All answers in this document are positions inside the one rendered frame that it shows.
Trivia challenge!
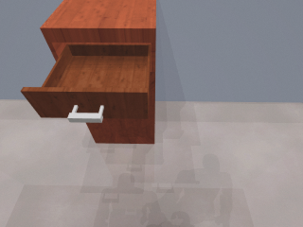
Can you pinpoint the cabinet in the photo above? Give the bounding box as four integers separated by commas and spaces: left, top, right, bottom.
40, 0, 156, 145

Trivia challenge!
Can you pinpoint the handle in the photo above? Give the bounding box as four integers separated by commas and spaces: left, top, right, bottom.
67, 105, 104, 123

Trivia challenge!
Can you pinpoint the drawer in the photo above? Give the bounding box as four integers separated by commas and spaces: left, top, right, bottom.
20, 44, 151, 119

